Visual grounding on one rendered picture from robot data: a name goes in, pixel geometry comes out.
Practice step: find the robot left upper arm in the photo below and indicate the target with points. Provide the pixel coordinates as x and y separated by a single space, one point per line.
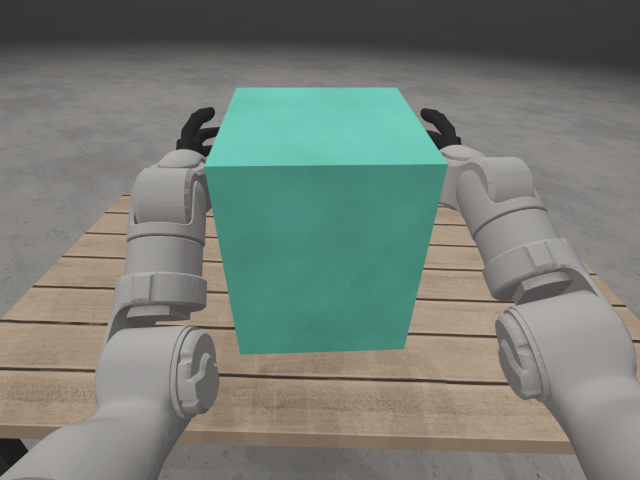
150 383

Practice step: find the robot right hand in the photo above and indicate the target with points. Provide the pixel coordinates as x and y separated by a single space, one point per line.
447 130

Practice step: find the left robot forearm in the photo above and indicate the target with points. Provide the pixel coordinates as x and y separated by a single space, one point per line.
165 238

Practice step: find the table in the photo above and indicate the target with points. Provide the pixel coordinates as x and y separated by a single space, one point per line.
445 391

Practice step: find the carton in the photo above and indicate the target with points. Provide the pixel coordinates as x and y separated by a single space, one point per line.
324 201

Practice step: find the right robot forearm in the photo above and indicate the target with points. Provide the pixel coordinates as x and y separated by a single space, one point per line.
524 256

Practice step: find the robot right upper arm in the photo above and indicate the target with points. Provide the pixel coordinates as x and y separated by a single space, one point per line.
570 353

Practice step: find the robot left hand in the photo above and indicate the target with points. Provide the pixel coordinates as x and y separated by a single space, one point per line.
192 136

